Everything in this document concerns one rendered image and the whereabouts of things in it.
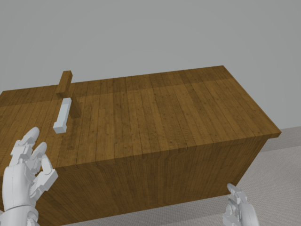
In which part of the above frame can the robot left forearm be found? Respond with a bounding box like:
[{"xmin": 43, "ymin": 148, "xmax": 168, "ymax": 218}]
[{"xmin": 0, "ymin": 205, "xmax": 40, "ymax": 226}]

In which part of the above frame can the right robot hand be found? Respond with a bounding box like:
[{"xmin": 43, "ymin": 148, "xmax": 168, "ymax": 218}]
[{"xmin": 222, "ymin": 183, "xmax": 260, "ymax": 226}]

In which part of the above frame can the counter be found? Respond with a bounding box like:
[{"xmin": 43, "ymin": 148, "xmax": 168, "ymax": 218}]
[{"xmin": 0, "ymin": 65, "xmax": 282, "ymax": 226}]

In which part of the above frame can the tap lever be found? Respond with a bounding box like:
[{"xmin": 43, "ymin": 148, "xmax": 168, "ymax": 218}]
[{"xmin": 53, "ymin": 98, "xmax": 71, "ymax": 134}]

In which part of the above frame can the left robot hand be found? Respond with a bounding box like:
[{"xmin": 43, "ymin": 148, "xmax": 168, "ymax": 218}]
[{"xmin": 2, "ymin": 127, "xmax": 58, "ymax": 211}]

